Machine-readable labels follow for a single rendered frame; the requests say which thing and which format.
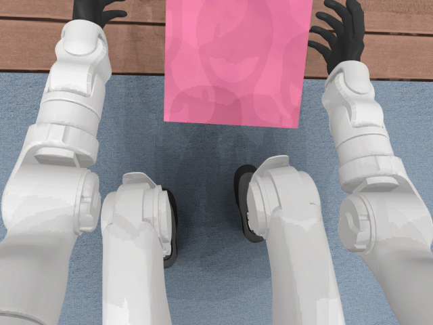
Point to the right robot foot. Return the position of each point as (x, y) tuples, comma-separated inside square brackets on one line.
[(242, 178)]

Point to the left robot forearm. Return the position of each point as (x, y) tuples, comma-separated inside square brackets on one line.
[(70, 110)]

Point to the right robot upper arm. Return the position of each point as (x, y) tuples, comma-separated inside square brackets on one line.
[(392, 233)]

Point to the robot right shin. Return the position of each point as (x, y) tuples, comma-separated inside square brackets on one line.
[(283, 161)]

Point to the carton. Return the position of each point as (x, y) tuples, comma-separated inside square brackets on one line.
[(235, 62)]

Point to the robot left hand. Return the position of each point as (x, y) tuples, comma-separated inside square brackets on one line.
[(92, 10)]

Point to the robot right hand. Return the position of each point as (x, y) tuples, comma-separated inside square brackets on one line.
[(348, 45)]

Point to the left robot upper arm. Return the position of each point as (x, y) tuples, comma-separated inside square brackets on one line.
[(48, 207)]

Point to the right robot forearm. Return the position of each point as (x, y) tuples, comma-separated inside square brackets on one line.
[(356, 123)]

